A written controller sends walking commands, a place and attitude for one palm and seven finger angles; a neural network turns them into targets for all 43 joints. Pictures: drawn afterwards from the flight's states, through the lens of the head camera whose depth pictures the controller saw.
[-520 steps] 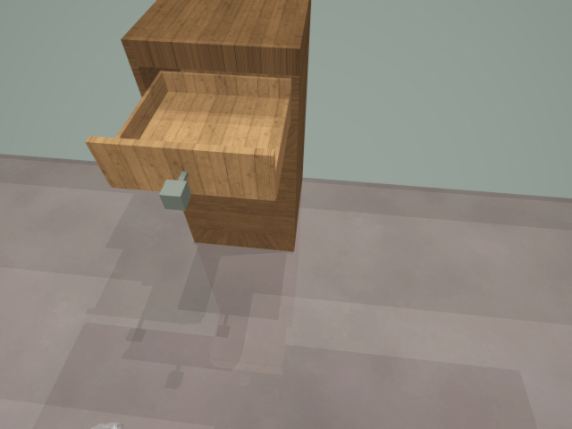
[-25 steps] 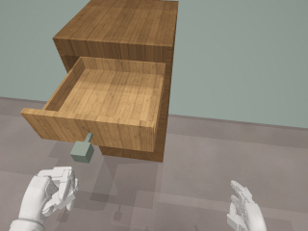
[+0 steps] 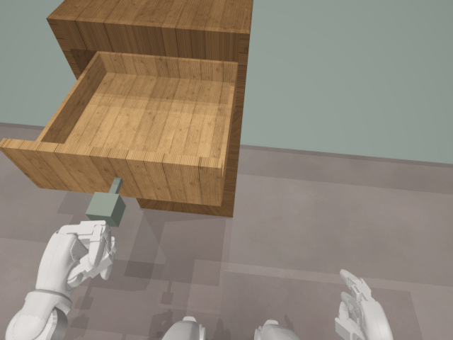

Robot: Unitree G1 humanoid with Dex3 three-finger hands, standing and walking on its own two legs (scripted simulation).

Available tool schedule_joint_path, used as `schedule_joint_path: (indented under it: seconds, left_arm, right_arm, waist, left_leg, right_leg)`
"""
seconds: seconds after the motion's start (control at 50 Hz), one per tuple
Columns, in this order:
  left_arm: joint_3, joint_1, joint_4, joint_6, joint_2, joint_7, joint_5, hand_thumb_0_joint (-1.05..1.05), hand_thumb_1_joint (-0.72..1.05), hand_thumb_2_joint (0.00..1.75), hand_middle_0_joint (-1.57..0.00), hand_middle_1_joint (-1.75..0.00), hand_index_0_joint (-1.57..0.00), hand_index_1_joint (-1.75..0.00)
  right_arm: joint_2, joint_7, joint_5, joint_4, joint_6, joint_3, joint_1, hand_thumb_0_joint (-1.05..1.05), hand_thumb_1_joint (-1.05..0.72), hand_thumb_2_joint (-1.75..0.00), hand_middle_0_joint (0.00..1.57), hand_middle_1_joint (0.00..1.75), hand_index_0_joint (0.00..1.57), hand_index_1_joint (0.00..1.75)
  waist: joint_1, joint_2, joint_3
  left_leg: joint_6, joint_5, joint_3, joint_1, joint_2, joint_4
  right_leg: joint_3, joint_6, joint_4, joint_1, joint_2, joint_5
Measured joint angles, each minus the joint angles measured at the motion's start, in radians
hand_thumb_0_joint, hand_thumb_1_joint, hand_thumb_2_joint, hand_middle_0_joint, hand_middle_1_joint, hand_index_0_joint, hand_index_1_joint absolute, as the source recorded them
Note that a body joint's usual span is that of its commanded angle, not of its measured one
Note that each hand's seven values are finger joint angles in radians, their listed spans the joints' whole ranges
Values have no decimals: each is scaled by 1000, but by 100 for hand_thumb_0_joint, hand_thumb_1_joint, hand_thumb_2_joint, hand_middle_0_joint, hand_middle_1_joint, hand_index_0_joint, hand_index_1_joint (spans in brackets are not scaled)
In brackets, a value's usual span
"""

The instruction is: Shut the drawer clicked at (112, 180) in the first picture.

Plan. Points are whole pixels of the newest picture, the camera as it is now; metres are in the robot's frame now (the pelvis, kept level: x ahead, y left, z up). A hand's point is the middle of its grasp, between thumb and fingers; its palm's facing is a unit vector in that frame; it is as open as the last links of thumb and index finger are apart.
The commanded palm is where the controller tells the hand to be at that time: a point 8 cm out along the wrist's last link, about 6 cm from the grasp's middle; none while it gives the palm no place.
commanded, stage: bring the fist close to the handle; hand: left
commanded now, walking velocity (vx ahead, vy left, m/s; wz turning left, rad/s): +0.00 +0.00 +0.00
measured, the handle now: (111, 199) +0.35 +0.23 +0.03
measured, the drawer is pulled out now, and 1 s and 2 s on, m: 0.30 0.30 0.18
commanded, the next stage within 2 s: push the drawer shut in 0.54 s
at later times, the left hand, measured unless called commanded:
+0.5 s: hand (117, 251) +0.26 +0.19 +0.03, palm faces -0.08 -1.00 -0.05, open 3.3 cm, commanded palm +0.23 +0.25 +0.03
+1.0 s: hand (122, 243) +0.27 +0.19 +0.03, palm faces -0.09 -0.99 -0.06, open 3.4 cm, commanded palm +0.27 +0.24 +0.03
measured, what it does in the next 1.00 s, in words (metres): stands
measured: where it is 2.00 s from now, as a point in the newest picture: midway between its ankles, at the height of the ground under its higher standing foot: outside the picture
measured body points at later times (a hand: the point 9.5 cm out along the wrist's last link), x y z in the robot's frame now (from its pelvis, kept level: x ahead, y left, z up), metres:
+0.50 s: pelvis +0.00 +0.01 -0.01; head +0.08 +0.02 +0.43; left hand +0.25 +0.24 +0.03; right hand +0.17 -0.23 -0.09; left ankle +0.02 +0.10 -0.67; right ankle +0.02 -0.09 -0.67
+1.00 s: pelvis +0.00 +0.00 -0.02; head +0.08 +0.01 +0.43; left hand +0.27 +0.24 +0.03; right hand +0.17 -0.24 -0.10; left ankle +0.02 +0.10 -0.67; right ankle +0.02 -0.09 -0.67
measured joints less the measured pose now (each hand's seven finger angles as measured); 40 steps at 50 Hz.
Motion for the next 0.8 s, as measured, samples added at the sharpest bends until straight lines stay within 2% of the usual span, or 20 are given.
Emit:
schedule_joint_path:
  seconds: [0.22, 0.38, 0.68, 0.8]
  left_arm:
    - [2, -68, 47, -23, 7, -5, 2, 2, 89, 91, -139, -160, -140, -160]
    - [-40, -33, -20, 0, -3, 35, 15, 2, 89, 91, -139, -160, -140, -160]
    - [-68, 10, -57, -7, -10, 76, 35, 2, 90, 90, -139, -160, -140, -160]
    - [-64, -42, -22, -10, -2, 75, 40, 2, 90, 90, -140, -160, -140, -160]
  right_arm:
    - [-7, 7, -4, -11, 27, 0, -4, 1, -91, -89, 20, 30, 20, 30]
    - [1, 11, -2, -27, 51, 3, -1, 1, -91, -89, 20, 30, 20, 30]
    - [2, 15, -2, -62, 85, 7, -3, 1, -91, -89, 20, 30, 20, 30]
    - [-4, 10, -4, -53, 88, 9, -8, 1, -91, -89, 20, 30, 20, 30]
  waist:
    - [-3, 0, -15]
    - [-2, 7, -22]
    - [-2, 7, -33]
    - [-1, 5, -32]
  left_leg:
    - [6, -32, -1, -104, 2, 84]
    - [13, -32, 3, -105, -3, 81]
    - [13, -38, 3, -100, -4, 83]
    - [9, -40, -3, -114, -3, 95]
  right_leg:
    - [-2, 4, 76, -100, -2, -27]
    - [3, 11, 73, -102, -6, -26]
    - [3, 11, 75, -96, -6, -32]
    - [-3, 7, 86, -108, -6, -36]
